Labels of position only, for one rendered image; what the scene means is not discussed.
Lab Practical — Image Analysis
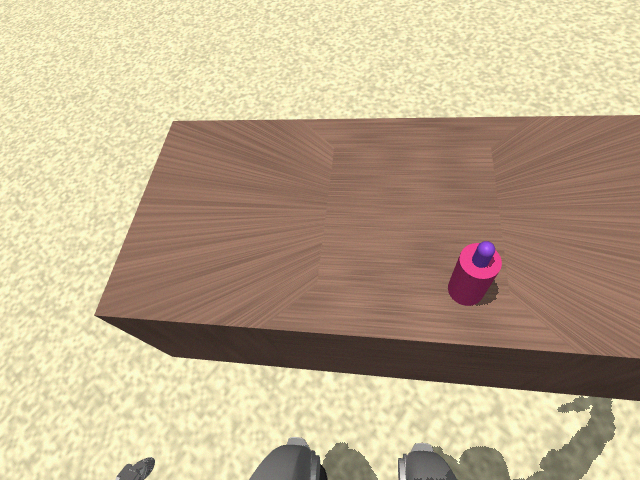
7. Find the bottle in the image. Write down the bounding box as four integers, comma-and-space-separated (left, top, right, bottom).
448, 241, 502, 306

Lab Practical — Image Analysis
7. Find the left robot hand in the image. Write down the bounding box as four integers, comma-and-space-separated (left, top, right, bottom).
116, 457, 155, 480

